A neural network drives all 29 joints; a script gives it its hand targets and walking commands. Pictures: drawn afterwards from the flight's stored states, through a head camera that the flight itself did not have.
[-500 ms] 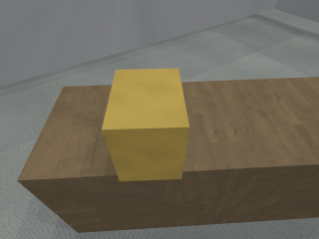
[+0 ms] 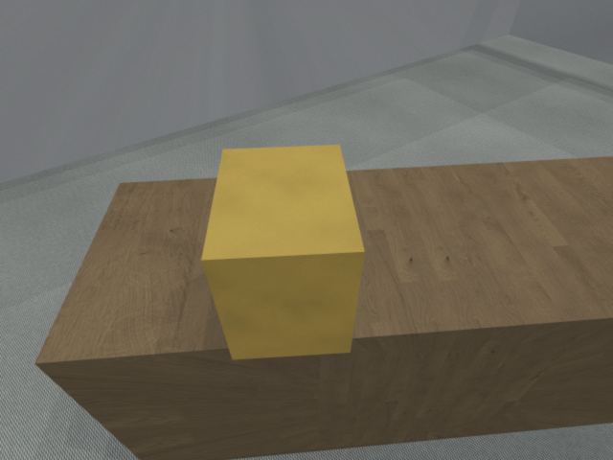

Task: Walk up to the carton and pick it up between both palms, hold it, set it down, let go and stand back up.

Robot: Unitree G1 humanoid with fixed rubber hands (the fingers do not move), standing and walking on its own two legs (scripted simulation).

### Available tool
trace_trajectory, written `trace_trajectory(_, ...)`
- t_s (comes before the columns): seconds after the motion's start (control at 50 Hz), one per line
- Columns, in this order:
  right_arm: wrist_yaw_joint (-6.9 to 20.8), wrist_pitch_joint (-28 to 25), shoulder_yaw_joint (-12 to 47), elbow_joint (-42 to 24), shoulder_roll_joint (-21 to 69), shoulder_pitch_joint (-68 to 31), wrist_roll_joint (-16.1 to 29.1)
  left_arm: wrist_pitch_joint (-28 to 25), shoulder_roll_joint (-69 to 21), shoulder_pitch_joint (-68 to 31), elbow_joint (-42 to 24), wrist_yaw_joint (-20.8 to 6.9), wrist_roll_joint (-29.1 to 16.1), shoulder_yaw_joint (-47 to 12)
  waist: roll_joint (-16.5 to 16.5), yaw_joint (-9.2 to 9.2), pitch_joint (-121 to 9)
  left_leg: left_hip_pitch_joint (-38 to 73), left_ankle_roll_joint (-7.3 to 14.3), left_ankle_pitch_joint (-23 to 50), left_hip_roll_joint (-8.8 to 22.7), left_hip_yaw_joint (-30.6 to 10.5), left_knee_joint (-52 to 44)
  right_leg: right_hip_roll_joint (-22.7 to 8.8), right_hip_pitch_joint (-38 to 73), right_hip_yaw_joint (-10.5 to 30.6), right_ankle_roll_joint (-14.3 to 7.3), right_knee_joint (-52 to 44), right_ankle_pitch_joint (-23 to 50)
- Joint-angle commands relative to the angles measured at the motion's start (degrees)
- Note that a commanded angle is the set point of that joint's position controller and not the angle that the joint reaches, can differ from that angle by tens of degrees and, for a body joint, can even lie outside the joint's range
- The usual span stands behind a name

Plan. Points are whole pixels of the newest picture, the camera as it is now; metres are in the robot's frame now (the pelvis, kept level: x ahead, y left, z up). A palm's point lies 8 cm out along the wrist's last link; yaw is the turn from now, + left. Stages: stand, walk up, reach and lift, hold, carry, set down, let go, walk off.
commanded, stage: stand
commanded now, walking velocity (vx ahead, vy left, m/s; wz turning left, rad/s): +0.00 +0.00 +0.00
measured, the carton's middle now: (286, 251) +0.46 +0.03 +0.00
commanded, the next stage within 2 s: none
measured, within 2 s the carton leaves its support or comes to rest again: neither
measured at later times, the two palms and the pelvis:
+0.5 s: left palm out of the picture -0.07 +0.20 -0.15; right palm out of the picture -0.06 -0.18 -0.15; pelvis -0.01 +0.02 +0.00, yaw -1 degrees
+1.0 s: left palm out of the picture -0.05 +0.23 -0.15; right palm out of the picture -0.07 -0.15 -0.16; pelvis -0.01 +0.04 +0.00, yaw -1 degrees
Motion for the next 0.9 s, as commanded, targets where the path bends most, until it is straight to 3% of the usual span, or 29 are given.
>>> trace_trajectory(0.0,-0.8,-0.3,-0.1,-0.1,-4.3,2.9,0.1,-0.7,6.9,3.1,-0.3,0.2,0.0,1.0,-1.1,1.0,10.7,-3.9,0.9,4.7,5.1,-6.3,-6.4,-5.2,-6.0,4.2,-1.4,-5.4,6.2)
trace_trajectory(0.02,-0.7,-0.3,-0.3,0.1,-5.3,4.4,0.0,-0.6,3.7,2.9,0.5,0.5,-0.1,0.1,-1.8,0.28,10.7,-5.8,1.1,3.8,5.1,-6.9,-7.2,-5.4,-3.8,4.9,-1.7,-4.7,5.6)
trace_trajectory(0.04,-0.8,-0.5,0.3,0.4,-3.0,4.3,-0.2,-0.4,2.4,5.1,1.6,0.6,-0.2,-0.4,-3.9,1.25,10.9,-3.5,0.8,5.3,5.6,-6.4,-6.7,-5.7,-5.6,5.0,-1.8,-4.7,5.4)
trace_trajectory(0.06,-0.9,-0.4,0.1,0.5,-3.7,4.1,0.1,-0.2,0.3,5.5,2.4,0.4,-0.6,-0.9,-0.8,0.88,9.3,-2.5,1.1,3.8,5.4,-6.1,-7.0,-5.2,-5.9,5.2,-1.7,-4.8,5.2)
trace_trajectory(0.08,-1.0,0.0,-0.2,1.1,-6.0,4.1,0.2,-0.2,1.7,4.1,2.4,0.5,-0.1,-0.5,-0.6,0.44,11.1,-3.9,0.9,0.8,4.9,-5.6,-7.7,-5.0,-6.5,4.8,-1.2,-5.0,3.6)
trace_trajectory(0.12,-1.1,0.0,0.3,1.2,-5.3,3.6,0.1,-0.2,3.8,3.8,3.3,0.9,0.1,-0.2,-3.6,0.86,12.1,-3.4,1.2,3.3,5.1,-6.8,-6.9,-5.3,-6.8,4.8,-1.3,-5.4,4.5)
trace_trajectory(0.14,-0.9,-0.2,-0.2,0.9,-6.0,5.1,0.4,-0.4,3.7,3.0,2.9,0.6,-0.4,-0.1,-2.3,-0.53,7.2,-1.8,1.5,2.3,4.6,-6.7,-6.8,-4.8,-5.0,4.1,-1.0,-5.6,4.7)
trace_trajectory(0.16,-0.9,-0.1,0.0,1.7,-5.0,4.3,0.1,-0.4,3.7,4.1,3.5,0.6,-0.4,-0.2,-4.4,0.37,9.5,-3.0,1.6,2.6,4.8,-6.1,-7.1,-5.0,-6.0,4.2,-1.0,-5.3,3.3)
trace_trajectory(0.2,-0.7,0.0,0.8,0.9,-2.9,3.3,-0.1,-0.1,2.3,5.8,5.3,0.7,-0.3,-0.9,-4.4,0.79,11.3,-3.4,0.8,2.6,5.0,-6.5,-6.6,-4.4,-6.6,3.8,-0.8,-4.6,3.8)
trace_trajectory(0.22,-0.9,0.1,0.0,0.9,-5.6,4.1,0.3,0.0,1.0,4.9,5.0,1.0,-0.1,-1.4,-2.6,-0.32,10.4,-4.9,0.9,-0.1,4.7,-6.9,-7.4,-4.6,-5.2,4.4,-1.0,-5.6,3.1)
trace_trajectory(0.24,-1.1,0.2,0.4,2.1,-4.2,3.6,0.2,0.1,1.1,3.7,5.3,1.1,0.1,-1.2,-4.4,0.21,13.1,-5.5,1.1,1.2,5.2,-6.5,-7.7,-5.1,-5.6,3.7,-1.2,-4.8,3.7)
trace_trajectory(0.28,-1.1,0.4,0.5,1.8,-3.7,4.0,0.2,-0.1,1.5,5.8,5.9,0.9,-0.3,-1.3,-0.8,0.21,13.9,-4.3,1.1,-0.6,4.9,-5.6,-7.8,-5.4,-7.6,4.4,-0.6,-5.3,1.9)
trace_trajectory(0.3,-0.9,0.4,0.5,2.4,-3.9,5.7,0.5,-0.1,1.4,5.4,5.9,1.0,-0.5,-1.4,-1.2,-0.48,10.1,-1.9,0.9,-0.7,5.0,-6.5,-7.9,-4.8,-7.1,4.9,-0.8,-5.3,1.7)
trace_trajectory(0.34,-0.8,0.3,0.7,2.7,-4.3,4.0,0.1,0.2,2.4,5.2,5.5,0.9,-0.3,-0.9,1.4,0.72,10.8,-3.8,0.8,-2.3,4.4,-6.5,-8.5,-4.8,-5.5,4.5,-0.3,-4.1,2.9)
trace_trajectory(0.44,-1.0,0.4,0.1,1.8,-6.2,5.0,0.4,0.5,0.2,4.4,6.9,1.1,-0.3,-2.0,-3.7,-0.88,9.9,-3.6,1.5,-4.2,5.3,-7.7,-9.1,-4.4,-6.0,3.5,-0.1,-3.7,1.9)
trace_trajectory(0.46,-1.0,0.5,0.3,1.3,-5.5,3.1,0.3,0.6,-1.6,5.2,6.6,1.1,-0.6,-2.4,-1.9,0.44,12.5,-5.3,1.7,-5.9,5.8,-7.7,-9.2,-4.4,-7.7,3.4,-0.1,-3.7,1.4)
trace_trajectory(0.48,-0.9,0.3,0.4,1.3,-5.0,3.4,0.3,0.4,-1.6,5.8,7.3,1.4,-0.4,-2.4,0.6,0.1,10.1,-5.6,2.1,-5.0,5.9,-8.1,-9.1,-5.0,-4.4,4.6,-0.4,-3.9,2.4)
trace_trajectory(0.5,-1.1,0.6,0.5,2.3,-3.9,4.6,0.5,0.2,1.8,4.0,5.7,1.2,-0.2,-2.2,-1.0,-0.27,10.4,-4.9,1.9,-5.2,5.1,-8.1,-9.4,-4.8,-6.3,4.2,-0.6,-4.2,0.8)
trace_trajectory(0.54,-1.1,0.1,1.2,2.8,-3.0,3.8,0.2,0.1,3.7,3.9,6.0,1.2,-0.2,-1.1,2.2,0.02,11.4,-4.5,1.9,-2.1,4.8,-7.6,-8.8,-5.5,-5.7,5.2,-0.7,-3.7,3.7)
trace_trajectory(0.56,-1.0,-0.2,1.1,1.8,-2.1,4.7,0.6,0.1,4.3,4.1,5.9,1.0,0.0,-1.1,-1.5,-0.43,9.1,-4.1,1.9,-0.8,4.9,-6.9,-7.7,-5.6,-4.9,4.4,-0.4,-4.0,3.5)
trace_trajectory(0.62,-1.0,0.2,0.5,2.5,-5.8,5.5,0.2,0.4,-1.1,6.0,7.3,0.9,-0.5,-2.6,-3.3,-0.05,11.2,-1.9,1.9,-0.7,5.0,-7.0,-7.7,-4.7,-8.2,4.5,0.0,-3.8,3.5)
trace_trajectory(0.64,-0.7,0.2,0.5,2.9,-5.5,6.2,0.5,0.3,0.6,4.4,7.3,1.2,-0.4,-2.5,-2.6,-1.07,12.0,-4.9,2.0,-1.0,4.9,-7.6,-8.2,-5.2,-6.1,4.3,0.0,-3.7,4.6)
trace_trajectory(0.66,-0.9,0.5,1.4,3.2,-3.2,7.3,0.4,0.6,-0.1,6.4,7.2,1.0,-0.8,-2.6,-1.0,0.01,14.1,-5.9,1.6,-2.4,4.7,-6.9,-8.4,-5.3,-7.8,4.8,-0.1,-3.7,2.1)
trace_trajectory(0.68,-0.6,0.4,1.4,2.5,-2.4,6.1,0.4,0.8,0.1,5.4,7.7,1.0,-0.7,-2.8,-3.8,-0.34,14.9,-6.3,1.8,-4.8,5.3,-7.4,-8.2,-4.8,-8.4,4.2,0.1,-4.1,-0.3)
trace_trajectory(0.74,-0.6,0.3,0.8,1.4,-5.8,4.4,0.5,1.4,0.6,6.6,7.5,0.7,-0.7,-2.7,0.2,0.98,12.9,-9.1,1.9,-10.6,5.6,-9.3,-10.8,-4.5,-6.2,3.6,0.3,-2.7,-0.1)
trace_trajectory(0.82,-0.9,-0.1,1.3,1.0,-3.1,4.5,0.0,0.9,4.2,1.7,6.4,0.9,-0.6,-1.5,-5.3,-0.77,10.1,-4.8,2.6,-7.4,5.8,-10.1,-10.4,-4.3,-7.7,3.4,0.6,-3.1,1.1)
trace_trajectory(0.84,-0.7,-0.2,1.1,0.7,-4.6,4.1,0.0,0.8,1.7,3.9,6.6,0.8,-0.7,-2.0,-4.7,0.27,12.4,-6.9,2.6,-7.3,6.2,-10.1,-10.8,-4.5,-7.3,3.1,0.5,-2.4,1.0)
trace_trajectory(0.86,-0.8,-0.4,0.9,1.5,-4.0,3.6,0.1,0.5,3.2,4.2,6.6,0.7,0.0,-1.5,-0.4,0.78,10.3,-7.9,3.0,-6.3,5.6,-9.7,-11.0,-5.1,-3.7,3.7,0.2,-2.0,2.7)
trace_trajectory(0.88,-0.8,-0.6,0.6,1.3,-4.8,3.6,0.2,0.4,3.5,3.6,6.1,1.0,-0.3,-1.3,-0.6,0.53,8.9,-8.1,3.4,-6.3,6.1,-10.6,-12.1,-5.8,-2.8,3.4,0.0,-1.7,3.4)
